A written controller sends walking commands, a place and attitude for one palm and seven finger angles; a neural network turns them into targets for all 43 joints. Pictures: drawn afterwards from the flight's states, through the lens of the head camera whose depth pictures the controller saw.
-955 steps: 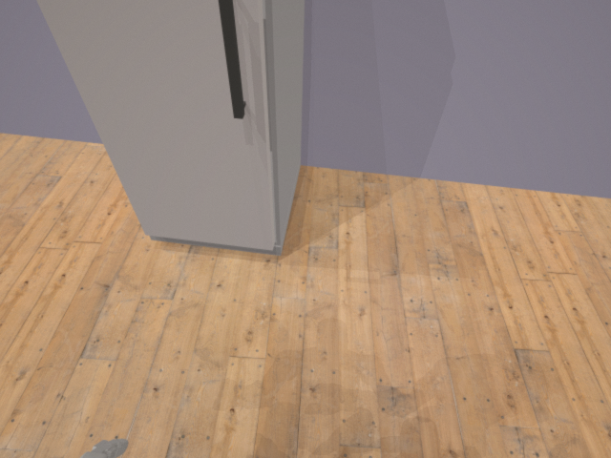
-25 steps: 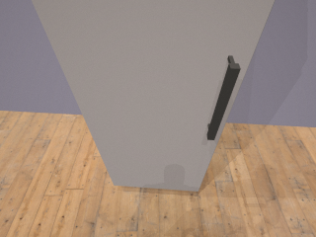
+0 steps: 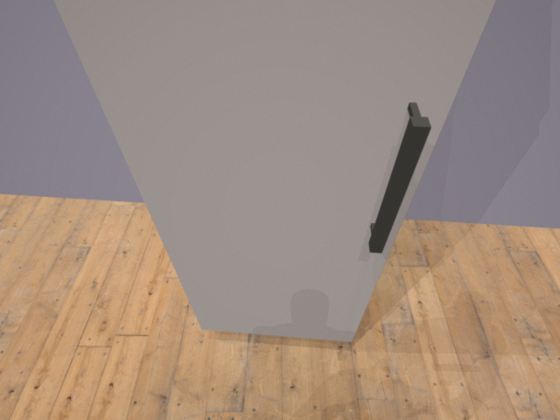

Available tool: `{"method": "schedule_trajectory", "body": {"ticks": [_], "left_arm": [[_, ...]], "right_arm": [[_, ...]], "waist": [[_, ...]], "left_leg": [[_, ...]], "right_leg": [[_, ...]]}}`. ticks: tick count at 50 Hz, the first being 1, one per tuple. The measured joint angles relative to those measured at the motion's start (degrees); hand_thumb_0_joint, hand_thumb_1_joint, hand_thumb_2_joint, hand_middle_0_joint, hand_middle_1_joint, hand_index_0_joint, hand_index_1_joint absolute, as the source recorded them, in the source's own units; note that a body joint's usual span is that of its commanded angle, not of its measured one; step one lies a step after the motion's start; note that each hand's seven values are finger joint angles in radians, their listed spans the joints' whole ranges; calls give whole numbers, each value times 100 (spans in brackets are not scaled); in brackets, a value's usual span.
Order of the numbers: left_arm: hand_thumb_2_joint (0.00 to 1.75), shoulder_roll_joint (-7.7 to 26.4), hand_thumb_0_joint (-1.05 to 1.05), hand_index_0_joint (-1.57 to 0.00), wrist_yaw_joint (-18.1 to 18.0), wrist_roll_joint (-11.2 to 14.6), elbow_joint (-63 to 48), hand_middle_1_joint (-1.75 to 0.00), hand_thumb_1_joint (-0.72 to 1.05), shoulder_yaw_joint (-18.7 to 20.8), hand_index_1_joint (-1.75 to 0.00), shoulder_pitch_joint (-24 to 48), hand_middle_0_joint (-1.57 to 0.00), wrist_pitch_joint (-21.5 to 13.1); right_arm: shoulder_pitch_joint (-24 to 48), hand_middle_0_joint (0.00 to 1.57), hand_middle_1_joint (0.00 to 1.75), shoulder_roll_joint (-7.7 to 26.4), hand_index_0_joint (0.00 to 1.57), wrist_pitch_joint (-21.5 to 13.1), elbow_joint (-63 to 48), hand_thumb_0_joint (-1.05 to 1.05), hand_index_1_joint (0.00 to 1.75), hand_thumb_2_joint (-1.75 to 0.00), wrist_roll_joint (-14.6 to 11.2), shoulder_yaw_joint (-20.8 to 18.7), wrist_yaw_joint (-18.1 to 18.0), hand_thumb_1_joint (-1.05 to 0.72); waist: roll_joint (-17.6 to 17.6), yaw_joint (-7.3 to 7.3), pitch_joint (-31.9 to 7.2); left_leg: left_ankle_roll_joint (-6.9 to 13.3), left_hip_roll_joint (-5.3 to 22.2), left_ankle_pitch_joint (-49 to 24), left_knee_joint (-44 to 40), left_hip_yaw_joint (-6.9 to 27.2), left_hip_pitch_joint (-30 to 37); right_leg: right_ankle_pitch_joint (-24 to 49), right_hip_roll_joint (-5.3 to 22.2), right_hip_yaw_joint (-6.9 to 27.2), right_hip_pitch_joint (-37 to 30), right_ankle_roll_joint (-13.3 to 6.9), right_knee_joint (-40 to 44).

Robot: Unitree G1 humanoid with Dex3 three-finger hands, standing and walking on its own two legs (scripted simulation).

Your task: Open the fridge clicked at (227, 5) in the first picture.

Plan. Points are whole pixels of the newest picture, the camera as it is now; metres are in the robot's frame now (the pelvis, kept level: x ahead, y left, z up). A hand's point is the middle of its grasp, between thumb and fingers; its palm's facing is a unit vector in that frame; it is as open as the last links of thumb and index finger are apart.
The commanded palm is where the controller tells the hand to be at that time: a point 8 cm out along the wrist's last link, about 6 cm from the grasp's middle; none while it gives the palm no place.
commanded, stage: look again from close up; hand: right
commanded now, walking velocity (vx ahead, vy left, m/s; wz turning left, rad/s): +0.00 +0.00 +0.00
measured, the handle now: (391, 188) +0.46 -0.15 +0.08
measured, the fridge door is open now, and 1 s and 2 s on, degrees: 0 0 0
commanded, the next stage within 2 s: raise the hand to about handle height in 0.22 s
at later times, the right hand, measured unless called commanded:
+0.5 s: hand out of the picture +0.15 -0.19 -0.06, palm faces +0.24 +0.95 -0.20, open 7.4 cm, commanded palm +0.11 -0.21 -0.05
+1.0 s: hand (431, 402) +0.17 -0.17 +0.00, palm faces +0.06 +0.99 -0.09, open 10.2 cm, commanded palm +0.14 -0.24 +0.00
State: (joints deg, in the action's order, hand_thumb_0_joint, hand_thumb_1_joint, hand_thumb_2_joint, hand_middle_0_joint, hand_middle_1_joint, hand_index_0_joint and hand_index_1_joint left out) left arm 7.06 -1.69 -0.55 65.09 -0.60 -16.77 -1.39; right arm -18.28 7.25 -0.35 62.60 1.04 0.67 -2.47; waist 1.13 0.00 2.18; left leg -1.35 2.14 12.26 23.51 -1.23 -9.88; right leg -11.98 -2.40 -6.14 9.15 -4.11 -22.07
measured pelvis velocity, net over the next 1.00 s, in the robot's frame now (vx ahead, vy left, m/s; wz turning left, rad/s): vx -0.02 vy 0.06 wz -0.09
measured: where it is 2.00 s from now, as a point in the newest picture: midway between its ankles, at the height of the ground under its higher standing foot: outside the picture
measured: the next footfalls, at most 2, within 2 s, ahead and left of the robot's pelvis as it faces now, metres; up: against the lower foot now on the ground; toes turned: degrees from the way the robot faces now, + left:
none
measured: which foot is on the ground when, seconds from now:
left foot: down 0.00-1.00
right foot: down 0.00-1.00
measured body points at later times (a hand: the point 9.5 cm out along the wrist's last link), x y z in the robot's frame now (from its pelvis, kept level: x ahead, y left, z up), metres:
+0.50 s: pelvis +0.00 +0.01 -0.01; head +0.00 +0.02 +0.44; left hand +0.07 +0.26 -0.14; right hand +0.13 -0.24 -0.05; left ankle +0.00 +0.13 -0.74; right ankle +0.01 -0.07 -0.74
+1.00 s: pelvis -0.02 +0.06 -0.07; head +0.02 +0.06 +0.38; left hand +0.20 +0.26 -0.14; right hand +0.16 -0.23 +0.00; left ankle +0.00 +0.14 -0.74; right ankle +0.00 -0.07 -0.74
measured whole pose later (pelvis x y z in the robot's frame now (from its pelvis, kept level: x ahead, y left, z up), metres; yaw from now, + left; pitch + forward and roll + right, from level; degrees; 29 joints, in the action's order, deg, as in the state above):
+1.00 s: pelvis -0.02 +0.06 -0.07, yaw -5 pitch +10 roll +2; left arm 12.4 -3.7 2.1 32.4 -2.7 -10.9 -12.0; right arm -21.3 16.9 -21.7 0.8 -19.2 -14.7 23.3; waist -2.0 -2.2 -5.3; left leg 4.0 -0.7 27.5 56.9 -9.8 -39.3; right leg -26.5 2.2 2.6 43.2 0.9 -60.2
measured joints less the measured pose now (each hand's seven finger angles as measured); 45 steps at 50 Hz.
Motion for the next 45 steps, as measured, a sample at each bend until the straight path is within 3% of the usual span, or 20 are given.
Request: {"method": "schedule_trajectory", "body": {"ticks": [17, 19, 21, 23, 26, 28, 32, 34, 36, 40, 42, 45], "left_arm": [[90, -8, 1, -20, -6, 7, -9, -30, 91, -15, -30, -38, -20, 0], [90, 81, 2, -20, -97, 108, -542, -30, 92, -107, -30, -289, -20, -204], [90, 211, 3, -20, -188, 239, -962, -30, 93, -89, -30, -539, -20, -740], [90, 427, 3, -20, -228, 322, -1392, -30, 93, -37, -30, -622, -20, -1129], [90, 719, 3, -20, -213, 242, -1914, -30, 92, 56, -30, -367, -20, -1434], [90, 795, 2, -20, -114, 184, -2261, -30, 92, 154, -30, -83, -20, -1489], [90, 800, 2, -20, 171, 102, -3022, -30, 91, 352, -30, 476, -20, -1394], [90, 804, 2, -20, 219, 119, -3407, -30, 91, 408, -30, 668, -20, -1258], [90, 821, 2, -20, 191, 158, -3718, -30, 90, 430, -30, 782, -20, -1108], [90, 785, 1, -20, 41, 176, -3997, -30, 90, 369, -30, 842, -20, -959], [90, 742, 1, -20, -31, 160, -3967, -30, 90, 277, -30, 794, -20, -981], [90, 673, 1, -20, -107, 179, -3728, -30, 90, 80, -30, 736, -20, -1058]], "right_arm": [[-19, 20, 30, -35, 20, -44, 37, 0, 30, -90, 14, 20, -41, -91], [-667, 20, 30, 134, 21, 761, -1919, 3, 30, -89, -317, -65, -196, -94], [-1171, 20, 31, 363, 21, 539, -3430, 5, 31, -89, -561, -52, -444, -95], [-1267, 20, 32, 437, 20, 310, -4562, 6, 32, -88, -778, -22, -541, -94], [-920, 20, 34, 370, 20, -493, -5507, 4, 35, -87, -900, -137, -383, -89], [-558, 20, 37, 262, 20, -1246, -5653, 3, 37, -85, -1017, -309, 18, -84], [-280, 21, 42, 144, 21, -2642, -5672, 2, 42, -82, -1261, -611, 1246, -74], [-424, 21, 44, 224, 22, -2767, -5773, 1, 45, -80, -1310, -712, 1646, -69], [-683, 22, 47, 317, 22, -2543, -5907, 1, 48, -78, -1415, -781, 1809, -64], [-1211, 23, 53, 481, 23, -2181, -6259, 1, 53, -74, -1528, -1029, 1657, -54], [-1316, 23, 56, 567, 23, -2258, -6461, 1, 56, -72, -1588, -1167, 1620, -49], [-1107, 23, 61, 689, 24, -2509, -6557, 1, 61, -69, -1742, -1344, 1854, -42]], "waist": [[-42, 2, -17], [-6, 18, 4], [26, 43, -172], [-112, 104, -275], [-267, 225, -495], [-226, 231, -689], [8, 185, -931], [120, 122, -959], [140, 35, -972], [38, -157, -925], [-39, -233, -903], [-166, -294, -863]], "left_leg": [[22, -48, 35, -7, -26, 15], [83, -32, 140, 234, -40, -102], [152, 64, 361, 614, -50, -337], [89, 115, 494, 823, -149, -449], [70, 118, 637, 1219, -252, -859], [107, 87, 782, 1661, -226, -1370], [208, -29, 1171, 2713, -171, -2425], [267, -61, 1212, 3129, -173, -2779], [330, -89, 1479, 3442, -237, -2981], [436, -169, 1645, 3612, -484, -3063], [471, -202, 1655, 3587, -631, -3046], [522, -245, 1638, 3536, -812, -3043]], "right_leg": [[-72, 54, 24, 43, 34, -102], [-160, 46, 36, 129, 48, -278], [-220, -39, 49, 268, 57, -404], [-326, -68, 145, 465, 39, -689], [-524, -39, 241, 980, 50, -1237], [-682, 21, 212, 1480, 89, -1686], [-1104, 198, 157, 2504, 162, -2756], [-1290, 255, 162, 2851, 222, -3195], [-1437, 295, 228, 3082, 245, -3510], [-1567, 381, 482, 3306, 364, -3828], [-1579, 407, 632, 3379, 406, -3899], [-1565, 436, 820, 3487, 458, -3970]]}}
